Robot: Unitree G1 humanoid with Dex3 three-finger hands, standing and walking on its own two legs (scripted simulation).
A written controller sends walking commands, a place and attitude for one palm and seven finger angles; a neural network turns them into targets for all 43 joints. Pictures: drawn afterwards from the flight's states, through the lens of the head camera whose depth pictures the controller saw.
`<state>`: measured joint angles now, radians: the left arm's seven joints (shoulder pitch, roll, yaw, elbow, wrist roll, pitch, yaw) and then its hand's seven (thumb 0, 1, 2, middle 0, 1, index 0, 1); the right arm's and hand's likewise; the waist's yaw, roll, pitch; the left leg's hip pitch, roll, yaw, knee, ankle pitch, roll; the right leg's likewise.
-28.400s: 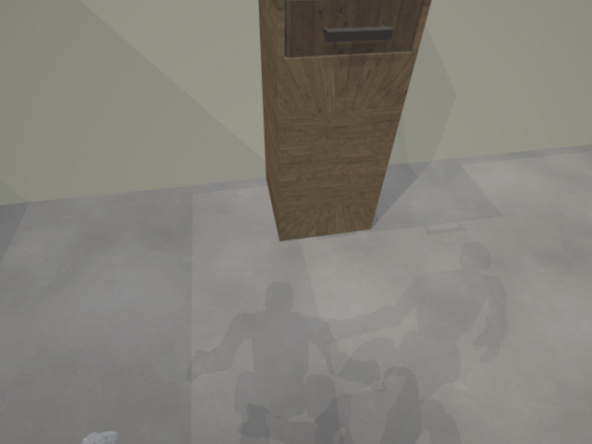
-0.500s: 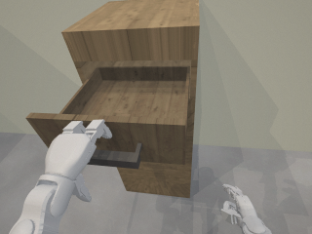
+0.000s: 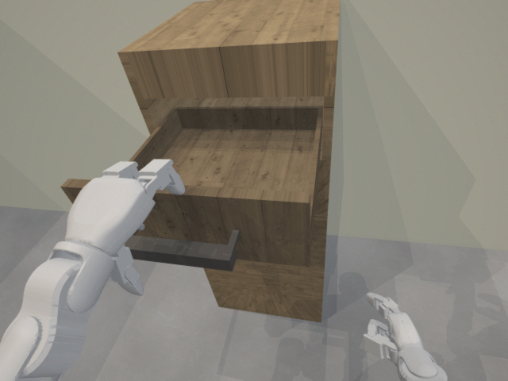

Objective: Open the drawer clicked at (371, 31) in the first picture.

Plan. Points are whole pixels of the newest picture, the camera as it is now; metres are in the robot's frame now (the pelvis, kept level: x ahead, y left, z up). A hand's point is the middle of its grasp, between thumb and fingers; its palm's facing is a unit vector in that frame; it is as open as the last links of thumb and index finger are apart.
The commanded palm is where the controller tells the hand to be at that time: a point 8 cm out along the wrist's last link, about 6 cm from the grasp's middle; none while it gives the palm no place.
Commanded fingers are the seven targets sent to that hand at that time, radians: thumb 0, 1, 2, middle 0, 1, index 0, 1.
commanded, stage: lift the hand off the handle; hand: left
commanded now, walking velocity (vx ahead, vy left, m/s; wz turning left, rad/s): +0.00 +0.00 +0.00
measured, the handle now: (178, 240) +0.27 +0.17 +0.12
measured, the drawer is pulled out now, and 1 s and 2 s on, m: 0.29 0.29 0.29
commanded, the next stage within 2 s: draw the hand back to the body in 0.48 s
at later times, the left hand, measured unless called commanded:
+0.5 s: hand (133, 175) +0.25 +0.17 +0.27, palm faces +0.39 -0.16 -0.91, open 13.8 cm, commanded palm +0.20 +0.19 +0.33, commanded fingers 0.00 -0.50 0.30 -0.30 -1.20 -0.30 -1.20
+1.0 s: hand (103, 180) +0.25 +0.21 +0.27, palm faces +0.39 -0.11 -0.91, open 13.8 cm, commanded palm +0.18 +0.21 +0.32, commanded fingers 0.00 -0.50 0.30 -0.30 -1.20 -0.30 -1.20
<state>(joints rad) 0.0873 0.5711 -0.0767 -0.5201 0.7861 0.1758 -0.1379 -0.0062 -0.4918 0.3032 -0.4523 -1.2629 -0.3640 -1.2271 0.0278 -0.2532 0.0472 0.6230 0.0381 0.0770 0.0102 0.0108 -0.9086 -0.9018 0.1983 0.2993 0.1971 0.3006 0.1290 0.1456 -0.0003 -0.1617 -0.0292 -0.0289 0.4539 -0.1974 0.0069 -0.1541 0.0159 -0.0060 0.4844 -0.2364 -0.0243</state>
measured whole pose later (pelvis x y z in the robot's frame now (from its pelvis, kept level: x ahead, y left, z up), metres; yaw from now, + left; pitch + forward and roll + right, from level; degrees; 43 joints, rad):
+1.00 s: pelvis +0.01 +0.00 -0.01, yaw +0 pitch -3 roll +1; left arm 0.03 0.66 0.16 -0.66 0.64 0.29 -0.17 -0.01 -0.50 0.30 -0.32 -1.20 -0.32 -1.21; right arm 0.02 -0.27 0.08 0.57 0.06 0.15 0.05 0.01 -0.91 -0.90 0.20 0.30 0.20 0.30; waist 0.12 0.13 -0.02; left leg -0.24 -0.03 -0.02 0.54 -0.25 0.01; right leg -0.24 0.02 0.00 0.57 -0.28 -0.02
